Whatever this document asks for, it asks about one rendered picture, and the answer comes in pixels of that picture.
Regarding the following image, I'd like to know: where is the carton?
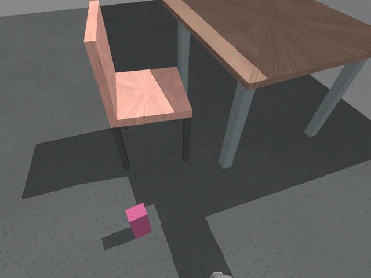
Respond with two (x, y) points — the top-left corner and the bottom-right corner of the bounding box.
(125, 203), (152, 239)

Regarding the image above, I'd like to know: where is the table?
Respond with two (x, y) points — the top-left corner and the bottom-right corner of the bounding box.
(162, 0), (371, 169)

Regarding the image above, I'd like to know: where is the chair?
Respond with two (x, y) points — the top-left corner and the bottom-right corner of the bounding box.
(84, 0), (192, 171)

